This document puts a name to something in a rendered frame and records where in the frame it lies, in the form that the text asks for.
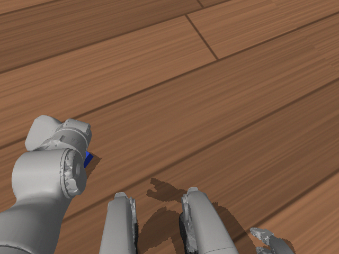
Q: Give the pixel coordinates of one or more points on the left robot arm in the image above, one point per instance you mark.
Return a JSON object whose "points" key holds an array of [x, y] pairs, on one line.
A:
{"points": [[44, 182]]}

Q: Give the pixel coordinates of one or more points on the right robot foot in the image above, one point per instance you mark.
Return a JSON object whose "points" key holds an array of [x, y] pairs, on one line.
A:
{"points": [[183, 235]]}

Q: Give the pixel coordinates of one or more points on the left robot hand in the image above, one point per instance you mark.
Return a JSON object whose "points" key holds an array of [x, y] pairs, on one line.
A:
{"points": [[40, 131]]}

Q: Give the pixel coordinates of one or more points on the right robot hand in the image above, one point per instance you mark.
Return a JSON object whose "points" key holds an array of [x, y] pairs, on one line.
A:
{"points": [[277, 245]]}

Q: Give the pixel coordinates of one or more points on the carton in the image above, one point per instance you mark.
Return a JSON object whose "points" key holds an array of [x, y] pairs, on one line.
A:
{"points": [[87, 159]]}

